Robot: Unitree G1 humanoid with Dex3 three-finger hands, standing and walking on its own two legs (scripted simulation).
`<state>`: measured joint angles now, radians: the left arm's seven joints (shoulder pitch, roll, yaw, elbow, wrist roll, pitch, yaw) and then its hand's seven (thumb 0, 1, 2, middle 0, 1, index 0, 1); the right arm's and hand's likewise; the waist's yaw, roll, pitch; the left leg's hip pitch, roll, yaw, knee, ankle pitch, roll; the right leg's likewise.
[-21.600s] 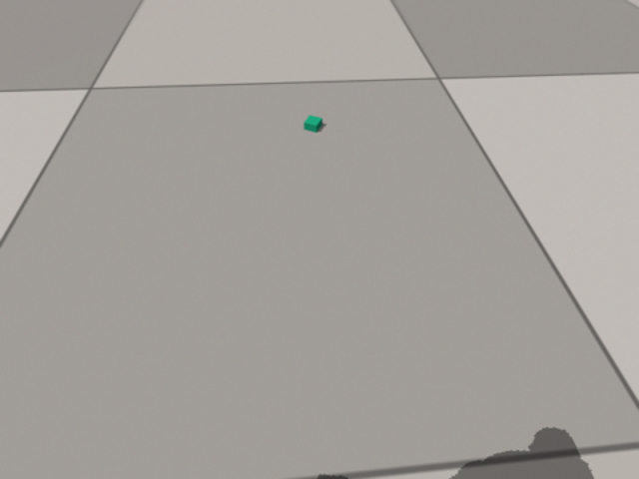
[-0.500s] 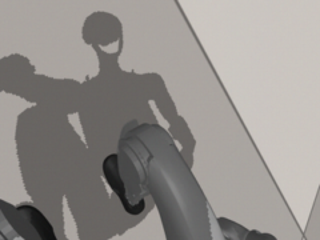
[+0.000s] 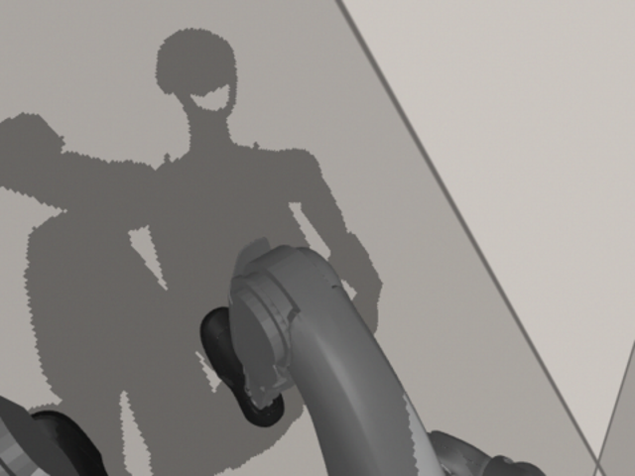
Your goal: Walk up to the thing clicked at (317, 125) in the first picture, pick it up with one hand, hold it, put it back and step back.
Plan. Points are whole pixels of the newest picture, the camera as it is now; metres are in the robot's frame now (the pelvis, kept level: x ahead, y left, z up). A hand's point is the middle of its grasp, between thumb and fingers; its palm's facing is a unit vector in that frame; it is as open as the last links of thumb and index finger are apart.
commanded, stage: close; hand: left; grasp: from above
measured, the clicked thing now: out of the picture +0.42 +0.41 -0.27
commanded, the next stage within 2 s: settle in 1.28 s
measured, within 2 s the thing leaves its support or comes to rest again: neither
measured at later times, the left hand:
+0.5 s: hand out of the picture +0.42 +0.38 -0.25, palm faces +0.09 -0.42 -0.90, open 11.7 cm
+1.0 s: hand out of the picture +0.42 +0.38 -0.25, palm faces +0.09 -0.43 -0.90, open 11.0 cm
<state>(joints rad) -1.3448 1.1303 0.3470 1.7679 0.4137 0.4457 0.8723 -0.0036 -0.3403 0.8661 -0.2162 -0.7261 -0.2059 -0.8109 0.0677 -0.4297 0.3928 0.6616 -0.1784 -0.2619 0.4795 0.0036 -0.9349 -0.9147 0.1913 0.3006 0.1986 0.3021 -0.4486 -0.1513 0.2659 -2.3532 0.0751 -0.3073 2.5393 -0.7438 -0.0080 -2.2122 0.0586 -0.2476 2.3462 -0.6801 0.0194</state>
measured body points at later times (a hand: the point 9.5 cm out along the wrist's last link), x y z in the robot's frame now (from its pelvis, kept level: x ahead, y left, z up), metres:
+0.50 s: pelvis +0.00 +0.00 +0.00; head +0.31 +0.13 +0.30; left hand +0.42 +0.40 -0.20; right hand +0.03 -0.24 -0.04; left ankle +0.05 +0.13 -0.28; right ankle +0.11 -0.11 -0.28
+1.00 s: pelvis +0.00 +0.00 +0.00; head +0.31 +0.13 +0.30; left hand +0.42 +0.40 -0.20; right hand +0.03 -0.25 -0.04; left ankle +0.05 +0.13 -0.28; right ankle +0.11 -0.11 -0.28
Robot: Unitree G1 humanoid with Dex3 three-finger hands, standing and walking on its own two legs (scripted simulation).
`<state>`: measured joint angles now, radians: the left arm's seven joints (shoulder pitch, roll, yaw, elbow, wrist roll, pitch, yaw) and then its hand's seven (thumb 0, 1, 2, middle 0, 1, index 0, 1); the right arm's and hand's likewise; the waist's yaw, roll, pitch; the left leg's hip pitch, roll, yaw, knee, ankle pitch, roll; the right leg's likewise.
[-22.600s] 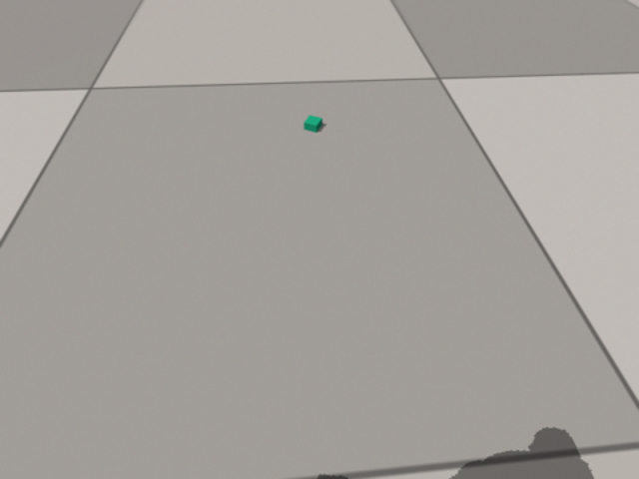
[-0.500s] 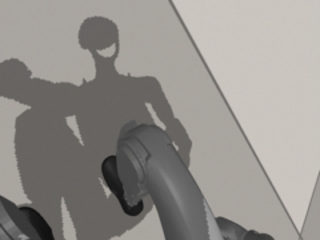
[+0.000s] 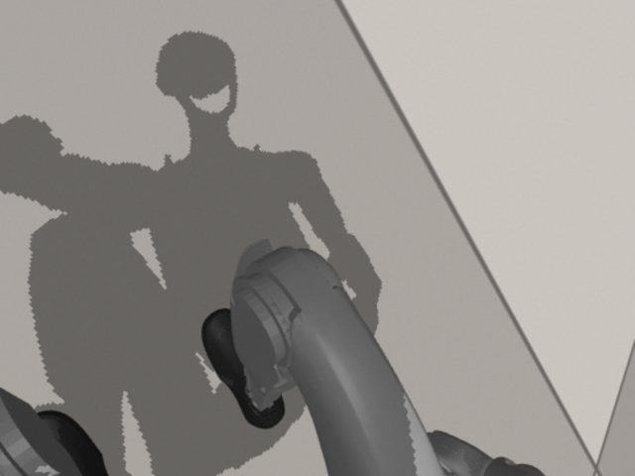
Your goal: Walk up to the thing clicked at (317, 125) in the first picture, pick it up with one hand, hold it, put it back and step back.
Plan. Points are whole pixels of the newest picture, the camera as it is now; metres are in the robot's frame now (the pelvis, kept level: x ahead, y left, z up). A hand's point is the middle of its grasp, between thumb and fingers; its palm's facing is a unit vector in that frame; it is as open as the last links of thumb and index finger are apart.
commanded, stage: close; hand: left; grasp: from above
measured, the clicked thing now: out of the picture +0.42 +0.42 -0.27
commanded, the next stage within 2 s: settle in 0.28 s
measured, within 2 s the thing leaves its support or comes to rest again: neither
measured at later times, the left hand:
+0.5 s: hand out of the picture +0.42 +0.38 -0.25, palm faces +0.09 -0.42 -0.90, open 10.4 cm
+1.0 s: hand out of the picture +0.44 +0.40 -0.19, palm faces +0.15 -0.43 -0.89, open 9.7 cm
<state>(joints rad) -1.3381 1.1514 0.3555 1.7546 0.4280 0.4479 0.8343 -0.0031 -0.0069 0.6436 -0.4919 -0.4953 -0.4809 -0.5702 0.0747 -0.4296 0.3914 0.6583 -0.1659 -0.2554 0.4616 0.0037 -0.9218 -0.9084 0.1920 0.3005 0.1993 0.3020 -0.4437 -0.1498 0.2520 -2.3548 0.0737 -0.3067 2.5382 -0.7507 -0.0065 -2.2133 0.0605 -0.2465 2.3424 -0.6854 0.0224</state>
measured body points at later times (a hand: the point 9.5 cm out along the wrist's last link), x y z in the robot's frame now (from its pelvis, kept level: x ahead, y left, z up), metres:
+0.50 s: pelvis +0.00 +0.00 +0.00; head +0.31 +0.13 +0.30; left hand +0.42 +0.40 -0.20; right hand +0.03 -0.25 -0.04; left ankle +0.05 +0.13 -0.28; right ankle +0.11 -0.11 -0.28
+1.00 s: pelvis +0.00 +0.00 +0.02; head +0.29 +0.13 +0.33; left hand +0.44 +0.42 -0.14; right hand +0.03 -0.25 -0.04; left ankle +0.05 +0.13 -0.28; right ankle +0.11 -0.11 -0.28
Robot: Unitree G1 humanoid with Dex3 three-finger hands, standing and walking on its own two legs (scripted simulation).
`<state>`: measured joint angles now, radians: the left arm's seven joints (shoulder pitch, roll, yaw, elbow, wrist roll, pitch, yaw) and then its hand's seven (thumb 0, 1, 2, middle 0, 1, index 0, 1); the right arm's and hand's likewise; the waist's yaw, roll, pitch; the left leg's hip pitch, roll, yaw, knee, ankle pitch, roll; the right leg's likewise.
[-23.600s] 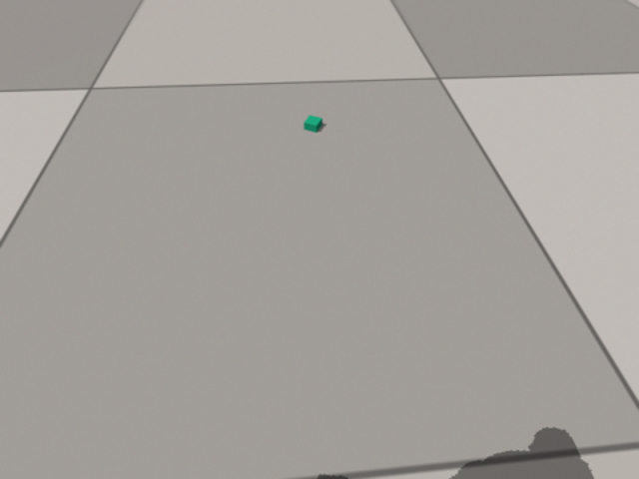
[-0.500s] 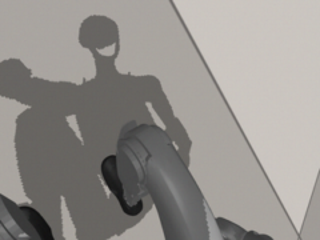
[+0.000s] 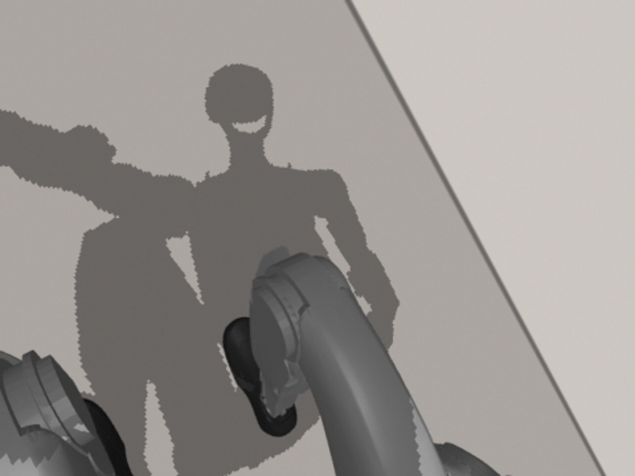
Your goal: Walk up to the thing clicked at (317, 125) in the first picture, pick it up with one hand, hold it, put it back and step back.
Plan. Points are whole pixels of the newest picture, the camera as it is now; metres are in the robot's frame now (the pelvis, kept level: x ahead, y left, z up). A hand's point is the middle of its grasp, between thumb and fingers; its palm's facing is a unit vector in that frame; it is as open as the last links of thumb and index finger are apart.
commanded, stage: go down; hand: left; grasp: from above
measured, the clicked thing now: out of the picture +0.43 +0.41 -0.29
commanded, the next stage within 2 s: none
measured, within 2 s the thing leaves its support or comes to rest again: neither
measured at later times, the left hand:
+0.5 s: hand out of the picture +0.40 +0.44 -0.03, palm faces +0.16 -0.39 -0.90, open 12.6 cm
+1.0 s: hand out of the picture +0.38 +0.43 +0.05, palm faces +0.13 -0.42 -0.90, open 13.6 cm
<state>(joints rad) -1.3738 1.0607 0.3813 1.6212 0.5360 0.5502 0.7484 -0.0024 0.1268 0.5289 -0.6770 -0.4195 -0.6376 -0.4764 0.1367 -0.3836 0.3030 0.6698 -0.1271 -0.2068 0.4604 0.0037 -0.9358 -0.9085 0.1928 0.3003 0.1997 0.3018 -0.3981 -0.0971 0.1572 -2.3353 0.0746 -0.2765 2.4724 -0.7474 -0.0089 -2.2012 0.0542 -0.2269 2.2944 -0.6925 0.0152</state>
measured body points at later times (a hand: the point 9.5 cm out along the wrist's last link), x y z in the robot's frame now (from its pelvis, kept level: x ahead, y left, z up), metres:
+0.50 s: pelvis +0.00 -0.01 +0.04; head +0.22 +0.07 +0.42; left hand +0.40 +0.46 +0.02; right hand +0.05 -0.25 -0.07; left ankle +0.05 +0.13 -0.30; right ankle +0.10 -0.11 -0.30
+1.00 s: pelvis -0.01 -0.02 +0.10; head +0.19 +0.06 +0.49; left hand +0.37 +0.45 +0.10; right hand +0.04 -0.27 -0.01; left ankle +0.05 +0.13 -0.30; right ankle +0.10 -0.11 -0.30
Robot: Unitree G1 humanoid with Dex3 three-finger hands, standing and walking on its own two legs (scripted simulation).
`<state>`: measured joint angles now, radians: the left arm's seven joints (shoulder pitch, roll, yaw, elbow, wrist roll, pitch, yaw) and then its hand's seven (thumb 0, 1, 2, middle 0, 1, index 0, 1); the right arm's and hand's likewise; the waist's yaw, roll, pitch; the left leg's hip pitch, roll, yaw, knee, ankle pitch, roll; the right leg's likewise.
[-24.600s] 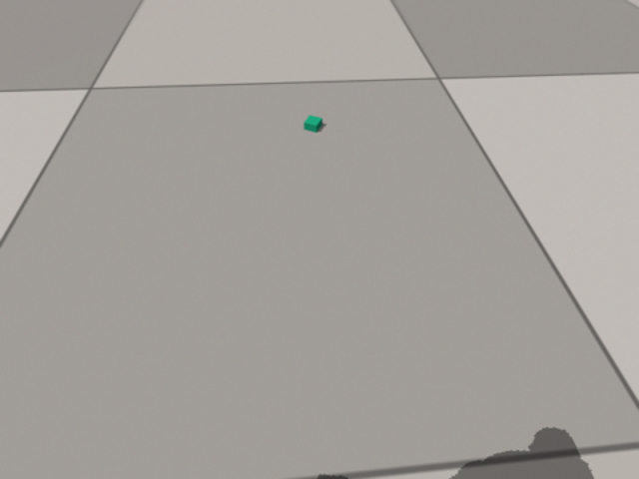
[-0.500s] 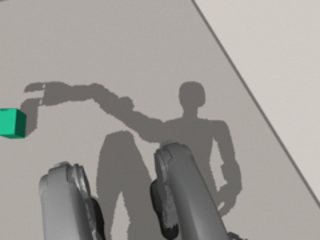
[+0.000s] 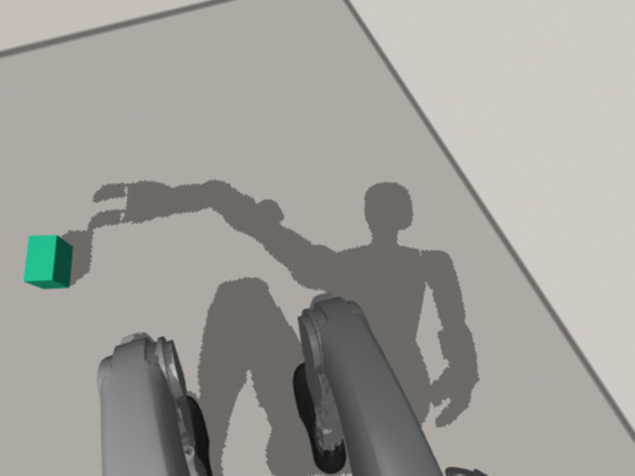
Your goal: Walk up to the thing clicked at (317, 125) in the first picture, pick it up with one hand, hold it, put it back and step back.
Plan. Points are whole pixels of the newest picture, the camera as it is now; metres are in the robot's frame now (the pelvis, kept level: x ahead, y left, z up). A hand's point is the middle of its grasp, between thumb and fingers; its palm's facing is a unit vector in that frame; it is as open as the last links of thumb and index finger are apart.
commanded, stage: go down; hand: left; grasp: from above
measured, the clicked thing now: (50, 262) +0.50 +0.34 -0.39
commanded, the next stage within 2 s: approach in 1.68 s
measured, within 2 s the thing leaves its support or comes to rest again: neither
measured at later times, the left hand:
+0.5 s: hand out of the picture +0.45 +0.37 -0.01, palm faces +0.02 -0.43 -0.90, open 13.5 cm
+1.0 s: hand out of the picture +0.46 +0.36 +0.01, palm faces +0.02 -0.43 -0.90, open 13.5 cm
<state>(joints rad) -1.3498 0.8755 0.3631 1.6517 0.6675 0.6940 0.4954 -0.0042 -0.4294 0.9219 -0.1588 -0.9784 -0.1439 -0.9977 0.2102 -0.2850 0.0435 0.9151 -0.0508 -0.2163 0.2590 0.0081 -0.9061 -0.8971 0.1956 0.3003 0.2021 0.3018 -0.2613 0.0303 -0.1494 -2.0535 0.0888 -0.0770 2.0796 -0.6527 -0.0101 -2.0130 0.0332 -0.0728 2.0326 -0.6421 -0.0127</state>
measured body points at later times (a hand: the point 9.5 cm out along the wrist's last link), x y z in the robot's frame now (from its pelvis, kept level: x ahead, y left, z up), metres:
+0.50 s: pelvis +0.00 +0.00 +0.04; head +0.21 +0.04 +0.44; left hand +0.45 +0.39 +0.05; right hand +0.02 -0.27 -0.07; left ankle +0.08 +0.13 -0.39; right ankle +0.10 -0.11 -0.39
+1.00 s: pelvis +0.01 +0.00 +0.07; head +0.22 +0.03 +0.47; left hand +0.46 +0.38 +0.06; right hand +0.04 -0.26 -0.05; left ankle +0.08 +0.13 -0.39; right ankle +0.10 -0.11 -0.39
